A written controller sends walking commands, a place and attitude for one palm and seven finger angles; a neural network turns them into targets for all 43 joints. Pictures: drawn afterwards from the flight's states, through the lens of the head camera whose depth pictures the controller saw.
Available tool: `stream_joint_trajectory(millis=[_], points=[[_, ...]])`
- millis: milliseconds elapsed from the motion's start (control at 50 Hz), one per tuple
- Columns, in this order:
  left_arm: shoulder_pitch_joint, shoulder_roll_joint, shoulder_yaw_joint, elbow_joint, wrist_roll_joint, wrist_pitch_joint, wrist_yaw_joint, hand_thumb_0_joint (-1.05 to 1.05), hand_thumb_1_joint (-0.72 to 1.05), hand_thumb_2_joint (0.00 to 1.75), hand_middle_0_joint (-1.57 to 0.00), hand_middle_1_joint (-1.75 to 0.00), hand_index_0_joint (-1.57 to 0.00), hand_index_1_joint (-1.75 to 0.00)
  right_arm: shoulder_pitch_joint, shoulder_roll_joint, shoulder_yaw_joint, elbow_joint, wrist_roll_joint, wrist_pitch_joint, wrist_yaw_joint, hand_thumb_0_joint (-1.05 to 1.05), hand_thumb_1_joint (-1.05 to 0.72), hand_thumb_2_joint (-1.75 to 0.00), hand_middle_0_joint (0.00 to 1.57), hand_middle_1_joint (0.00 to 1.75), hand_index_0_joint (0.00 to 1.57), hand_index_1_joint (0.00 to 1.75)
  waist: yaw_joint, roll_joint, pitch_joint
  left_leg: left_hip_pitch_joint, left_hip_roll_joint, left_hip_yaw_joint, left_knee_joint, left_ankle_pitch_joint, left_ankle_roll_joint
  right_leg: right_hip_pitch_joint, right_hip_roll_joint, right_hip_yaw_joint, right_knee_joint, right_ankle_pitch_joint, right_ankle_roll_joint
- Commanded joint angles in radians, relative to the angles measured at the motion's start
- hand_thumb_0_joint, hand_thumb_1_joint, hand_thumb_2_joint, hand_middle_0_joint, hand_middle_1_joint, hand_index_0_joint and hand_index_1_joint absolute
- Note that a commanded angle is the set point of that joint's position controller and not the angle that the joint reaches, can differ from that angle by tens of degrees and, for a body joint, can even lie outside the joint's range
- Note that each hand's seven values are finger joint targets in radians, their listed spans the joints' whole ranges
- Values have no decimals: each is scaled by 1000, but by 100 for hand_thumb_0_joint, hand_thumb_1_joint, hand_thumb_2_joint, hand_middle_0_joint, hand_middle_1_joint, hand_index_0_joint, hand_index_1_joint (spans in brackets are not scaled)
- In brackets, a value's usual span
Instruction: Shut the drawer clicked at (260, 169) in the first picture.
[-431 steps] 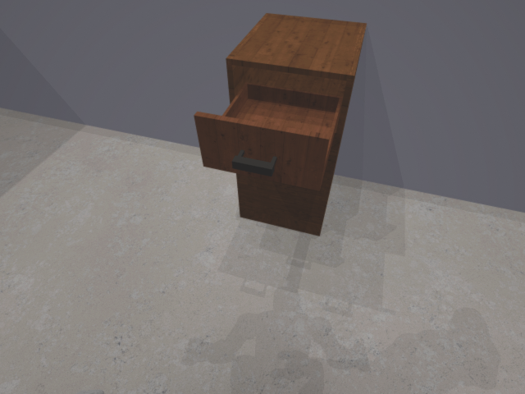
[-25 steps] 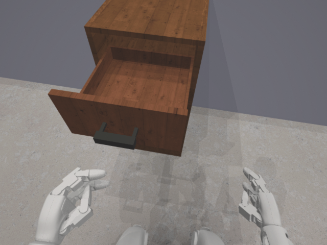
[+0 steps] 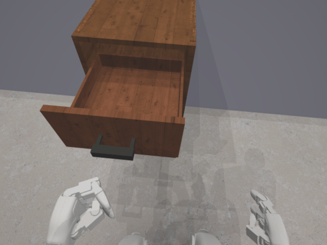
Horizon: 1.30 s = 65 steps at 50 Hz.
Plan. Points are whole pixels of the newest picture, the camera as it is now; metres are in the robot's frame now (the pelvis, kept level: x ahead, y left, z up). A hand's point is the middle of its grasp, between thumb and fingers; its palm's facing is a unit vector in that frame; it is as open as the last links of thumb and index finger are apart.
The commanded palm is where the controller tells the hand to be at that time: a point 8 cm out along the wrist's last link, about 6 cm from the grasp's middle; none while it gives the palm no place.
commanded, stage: raise the hand and make a fist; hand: left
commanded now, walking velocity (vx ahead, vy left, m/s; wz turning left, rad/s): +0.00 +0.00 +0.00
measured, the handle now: (114, 145) +0.37 +0.16 -0.01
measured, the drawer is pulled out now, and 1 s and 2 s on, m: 0.30 0.30 0.30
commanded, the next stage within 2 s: bring the fist close to the handle in 0.82 s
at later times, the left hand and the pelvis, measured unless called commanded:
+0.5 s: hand (97, 213) +0.18 +0.13 +0.09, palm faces -0.03 -1.00 -0.02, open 3.3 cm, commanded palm +0.14 +0.19 +0.10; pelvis +0.02 +0.00 +0.01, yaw +0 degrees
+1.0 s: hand (102, 213) +0.18 +0.13 +0.09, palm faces -0.02 -1.00 -0.04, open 3.3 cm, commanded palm +0.15 +0.18 +0.09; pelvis +0.01 -0.01 +0.01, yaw +0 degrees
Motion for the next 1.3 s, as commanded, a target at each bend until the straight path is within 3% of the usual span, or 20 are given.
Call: stream_joint_trajectory(millis=[0,60,200,260,300,380,400,460,500,560,600,740,840,880,960,1020,1060,1100,1160,1280], points=[[72,37,22,-264,-5,-53,22,0,90,90,-130,-149,-130,-149,-60,-84,-31,-197,2,-30,1,0,-90,-90,20,30,20,30,8,2,-168,66,-17,-60,-213,351,-17,229,59,24,-123,175,-23],[76,70,46,-264,9,-39,26,0,90,90,-136,-156,-136,-156,-71,-85,-28,-204,3,-9,0,0,-90,-90,20,30,20,30,9,16,-126,64,-13,-60,-220,346,-18,227,60,25,-131,171,-25],[129,28,-8,-331,-3,-16,-5,0,90,90,-140,-160,-140,-160,-56,-75,-17,-227,5,-1,9,0,-90,-90,20,30,20,30,10,40,-166,127,-5,-69,-219,464,-24,251,61,16,-128,249,-19],[106,55,11,-331,5,-7,-1,0,90,90,-140,-160,-140,-160,-62,-79,-16,-223,6,2,6,0,-90,-90,20,30,20,30,-2,-7,-126,110,-3,-77,-223,433,-22,241,65,14,-136,232,-18],[129,32,-7,-346,2,-3,-1,0,90,90,-140,-160,-140,-160,-55,-74,-15,-231,6,2,7,0,-90,-90,20,30,20,30,5,1,-149,119,-5,-75,-226,431,-23,252,63,15,-136,230,-17],[160,54,18,-374,8,3,11,0,90,90,-140,-160,-140,-160,-57,-70,-16,-230,8,4,8,0,-90,-90,20,30,20,30,17,1,-161,124,-4,-75,-238,438,-25,273,61,14,-138,226,-19],[170,18,-28,-396,7,4,8,0,90,90,-140,-160,-140,-160,-61,-68,-11,-241,10,1,11,0,-90,-90,20,30,20,30,14,18,-152,129,-5,-73,-239,439,-24,268,60,12,-139,223,-18],[174,54,15,-349,11,11,20,0,90,90,-140,-160,-140,-160,-73,-71,-16,-228,9,3,6,0,-90,-90,20,30,20,30,13,-23,-111,89,-7,-71,-240,383,-22,268,61,18,-153,198,-20],[147,28,-18,-357,9,7,16,0,90,90,-140,-160,-140,-160,-70,-73,-13,-234,9,2,5,0,-90,-90,20,30,20,30,1,-17,-94,81,-12,-68,-242,331,-21,253,60,20,-157,164,-18],[150,68,33,-355,6,-5,24,0,90,90,-140,-160,-140,-160,-73,-75,-16,-231,10,1,-1,0,-90,-90,20,30,20,30,12,-20,-105,70,-13,-65,-244,299,-19,263,59,30,-167,132,-21],[131,32,-19,-387,4,-15,24,0,90,90,-140,-160,-140,-160,-65,-73,-9,-239,10,-8,0,0,-90,-90,20,30,20,30,4,25,-103,87,-15,-64,-246,296,-19,250,59,29,-164,124,-22],[147,60,23,-331,5,-8,33,0,90,90,-140,-160,-140,-160,-61,-75,-17,-225,9,-9,-3,0,-90,-90,20,30,20,30,5,-37,-98,59,-17,-55,-240,285,-16,272,57,41,-181,133,-19],[111,58,23,-343,-7,-9,26,0,90,90,-140,-160,-140,-160,-64,-75,-10,-226,11,-15,-9,0,-90,-90,20,30,20,30,5,7,-100,71,-21,-50,-245,261,-14,274,54,52,-198,101,-20],[126,65,46,-319,-9,-11,27,0,90,90,-140,-160,-140,-160,-57,-71,-12,-214,11,-14,-9,0,-90,-90,20,30,20,30,8,-28,-108,66,-21,-49,-244,271,-14,289,56,53,-203,114,-19],[41,63,38,-251,-8,-24,11,0,90,90,-140,-160,-140,-160,-67,-86,-9,-197,7,-19,-14,0,-90,-90,20,30,20,30,-19,-40,-49,30,-24,-51,-225,226,-12,240,54,67,-212,61,-17],[13,51,32,-228,-13,-43,-2,0,90,90,-140,-160,-140,-160,-55,-86,-11,-194,4,-29,-12,0,-90,-90,20,30,20,30,-18,-22,-95,34,-28,-48,-207,234,-14,234,52,70,-195,73,-17],[0,80,63,-202,-9,-50,-1,0,90,90,-140,-160,-140,-160,-56,-89,-13,-184,1,-29,-11,0,-90,-90,20,30,20,30,-11,-27,-117,22,-28,-51,-199,257,-14,244,52,71,-181,97,-20],[-28,48,21,-220,-7,-63,-5,0,90,90,-140,-160,-140,-160,-51,-87,-11,-192,1,-33,-8,0,-90,-90,20,30,20,30,-14,-3,-148,36,-29,-50,-193,280,-14,239,52,65,-161,132,-20],[-42,61,36,-196,1,-68,10,0,90,90,-140,-160,-140,-160,-51,-88,-15,-180,-3,-32,-4,0,-90,-90,20,30,20,30,-11,9,-163,32,-28,-52,-181,320,-17,232,53,55,-133,179,-23],[-58,65,68,-101,8,-71,21,0,90,90,-140,-160,-140,-160,-59,-87,-20,-178,-7,-9,0,0,-90,-90,20,30,20,30,-7,-44,-166,-46,-32,-40,-148,272,-18,218,48,79,-124,142,-20]])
